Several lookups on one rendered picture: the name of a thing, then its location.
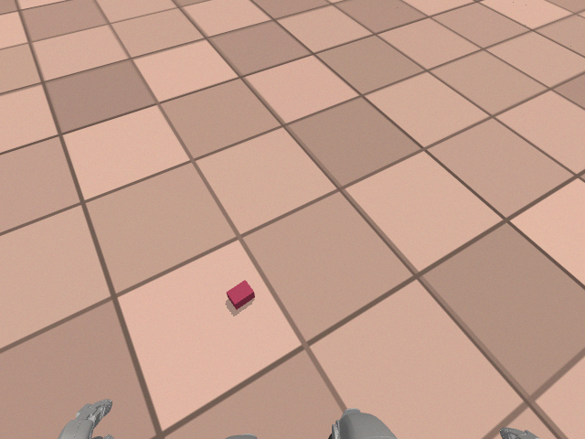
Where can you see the left robot hand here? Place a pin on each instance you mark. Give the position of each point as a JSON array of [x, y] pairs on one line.
[[86, 420]]

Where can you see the small box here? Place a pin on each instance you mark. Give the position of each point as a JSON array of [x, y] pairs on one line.
[[240, 295]]

